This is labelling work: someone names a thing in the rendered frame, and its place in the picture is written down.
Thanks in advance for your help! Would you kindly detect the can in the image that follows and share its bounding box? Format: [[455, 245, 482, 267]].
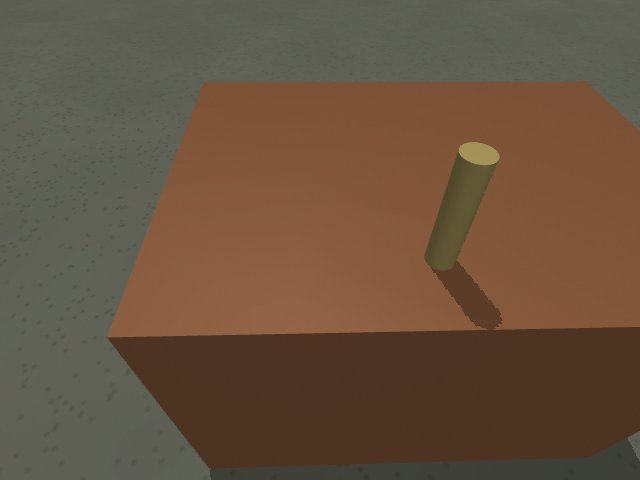
[[424, 142, 499, 271]]

